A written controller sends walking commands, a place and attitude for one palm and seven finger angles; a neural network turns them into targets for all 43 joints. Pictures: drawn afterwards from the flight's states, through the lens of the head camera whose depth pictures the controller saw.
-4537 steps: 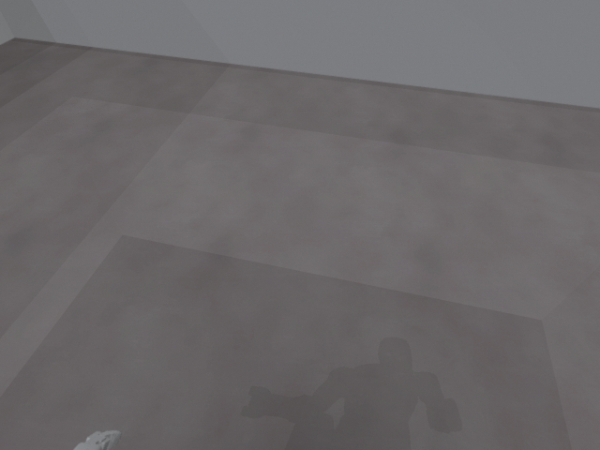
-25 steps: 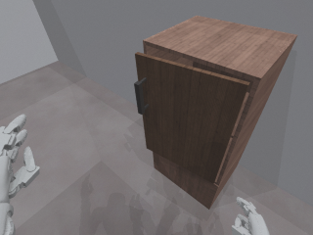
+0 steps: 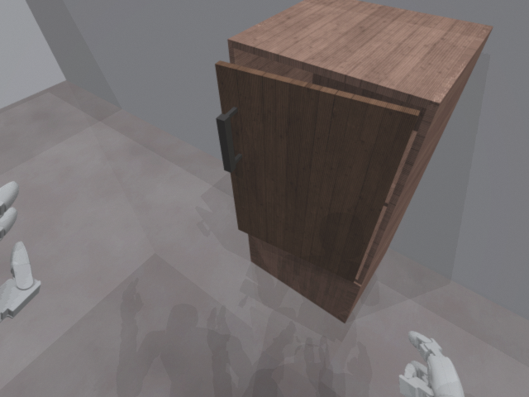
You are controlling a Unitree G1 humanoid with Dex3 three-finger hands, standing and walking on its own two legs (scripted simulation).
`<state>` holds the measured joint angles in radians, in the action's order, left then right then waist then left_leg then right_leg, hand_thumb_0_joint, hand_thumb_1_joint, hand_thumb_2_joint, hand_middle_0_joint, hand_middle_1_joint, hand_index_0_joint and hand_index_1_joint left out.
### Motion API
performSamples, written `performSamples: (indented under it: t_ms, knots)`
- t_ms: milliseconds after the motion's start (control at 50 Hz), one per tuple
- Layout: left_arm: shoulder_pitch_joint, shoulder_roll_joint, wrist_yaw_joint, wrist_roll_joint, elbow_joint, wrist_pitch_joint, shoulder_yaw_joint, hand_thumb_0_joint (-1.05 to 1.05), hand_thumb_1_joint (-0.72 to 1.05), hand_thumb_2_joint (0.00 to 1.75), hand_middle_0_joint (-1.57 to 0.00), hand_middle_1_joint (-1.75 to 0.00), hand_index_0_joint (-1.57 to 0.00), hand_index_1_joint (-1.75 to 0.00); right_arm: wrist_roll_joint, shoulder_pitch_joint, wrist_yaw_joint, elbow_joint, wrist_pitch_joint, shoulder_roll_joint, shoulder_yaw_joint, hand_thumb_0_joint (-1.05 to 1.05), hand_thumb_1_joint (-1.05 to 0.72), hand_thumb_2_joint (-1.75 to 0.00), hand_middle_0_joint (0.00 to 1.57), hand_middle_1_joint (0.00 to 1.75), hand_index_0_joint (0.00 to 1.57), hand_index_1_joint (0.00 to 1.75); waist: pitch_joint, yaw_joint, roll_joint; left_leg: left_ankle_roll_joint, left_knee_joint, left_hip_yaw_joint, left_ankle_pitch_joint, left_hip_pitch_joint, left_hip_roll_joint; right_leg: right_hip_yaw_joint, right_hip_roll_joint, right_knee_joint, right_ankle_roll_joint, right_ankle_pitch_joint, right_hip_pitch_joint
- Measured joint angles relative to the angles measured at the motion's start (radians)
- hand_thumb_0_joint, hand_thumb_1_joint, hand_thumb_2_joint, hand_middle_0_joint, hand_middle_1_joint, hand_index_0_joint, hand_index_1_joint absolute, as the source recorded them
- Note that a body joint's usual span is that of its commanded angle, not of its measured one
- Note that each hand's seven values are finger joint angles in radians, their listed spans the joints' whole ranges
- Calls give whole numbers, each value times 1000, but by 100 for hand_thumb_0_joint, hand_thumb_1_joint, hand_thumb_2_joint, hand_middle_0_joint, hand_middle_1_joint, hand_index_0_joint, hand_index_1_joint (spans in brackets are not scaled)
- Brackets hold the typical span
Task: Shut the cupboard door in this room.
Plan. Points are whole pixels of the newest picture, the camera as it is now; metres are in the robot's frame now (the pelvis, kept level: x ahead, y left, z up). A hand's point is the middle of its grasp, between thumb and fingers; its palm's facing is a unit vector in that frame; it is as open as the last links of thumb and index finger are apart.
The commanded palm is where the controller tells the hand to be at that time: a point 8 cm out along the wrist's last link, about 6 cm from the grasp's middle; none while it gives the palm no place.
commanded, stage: step back with the hand held close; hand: left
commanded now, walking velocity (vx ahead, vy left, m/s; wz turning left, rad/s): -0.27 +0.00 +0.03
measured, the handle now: (231, 140) +0.67 +0.13 +0.00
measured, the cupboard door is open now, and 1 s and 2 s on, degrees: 7 7 7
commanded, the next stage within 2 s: stop stepping back and stand still in 0.94 s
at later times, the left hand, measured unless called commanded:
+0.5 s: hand out of the picture +0.10 +0.28 +0.16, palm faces +0.50 -0.76 -0.43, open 7.4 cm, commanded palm +0.04 +0.32 +0.18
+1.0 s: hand out of the picture +0.00 +0.31 +0.18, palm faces +0.48 -0.79 -0.38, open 7.4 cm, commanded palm -0.08 +0.34 +0.18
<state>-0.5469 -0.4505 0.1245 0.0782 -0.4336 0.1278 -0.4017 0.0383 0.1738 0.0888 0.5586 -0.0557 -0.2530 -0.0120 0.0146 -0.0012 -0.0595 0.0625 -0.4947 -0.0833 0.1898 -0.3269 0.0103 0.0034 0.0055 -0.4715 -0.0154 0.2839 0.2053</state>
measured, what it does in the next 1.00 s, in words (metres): walks backwards: right foot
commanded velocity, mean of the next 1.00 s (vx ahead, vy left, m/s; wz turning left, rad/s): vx -0.35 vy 0.00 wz -0.04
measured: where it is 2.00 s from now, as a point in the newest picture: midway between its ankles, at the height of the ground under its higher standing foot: outside the picture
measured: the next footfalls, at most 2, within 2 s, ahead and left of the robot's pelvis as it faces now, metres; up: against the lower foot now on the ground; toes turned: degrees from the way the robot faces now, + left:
right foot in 0.74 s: -0.14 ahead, -0.12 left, +0.00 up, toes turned +6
left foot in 1.20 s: -0.09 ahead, +0.13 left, +0.00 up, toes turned +1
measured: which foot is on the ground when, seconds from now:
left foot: down 0.00-1.00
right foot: down 0.00-0.56, up 0.58-0.72, down 0.74-1.00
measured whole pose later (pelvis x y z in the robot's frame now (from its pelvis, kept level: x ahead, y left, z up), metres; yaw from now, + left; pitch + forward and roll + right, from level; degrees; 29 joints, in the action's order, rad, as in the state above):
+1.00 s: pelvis -0.19 +0.04 -0.02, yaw +4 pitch -2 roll -7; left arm -0.43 -0.47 0.14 0.06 -0.49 0.26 -0.44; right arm 0.00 0.17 0.07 0.64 0.07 -0.20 -0.01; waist 0.00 0.03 -0.04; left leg 0.07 -0.47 -0.10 0.04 -0.54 -0.04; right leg 0.00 0.09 -0.65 0.01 0.47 0.25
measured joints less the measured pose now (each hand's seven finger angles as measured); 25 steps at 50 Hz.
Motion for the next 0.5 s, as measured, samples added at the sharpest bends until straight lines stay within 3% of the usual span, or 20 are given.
performSamples:
  t_ms: [280,500]
  knots:
    - [14,16,22,-37,-41,60,-44,1,89,89,-21,-31,-21,-30,-12,41,0,-3,73,18,14,1,-90,-90,21,30,20,30,-35,4,24,24,-78,24,-34,-108,1,-13,9,-91,-11,-24,101]
    - [22,43,52,-41,-88,90,-23,1,89,89,-21,-31,-21,-30,-32,49,-13,53,105,32,17,1,-90,-90,21,30,21,30,-31,-11,47,-16,-126,20,64,-167,-3,-17,6,-103,-4,-65,148]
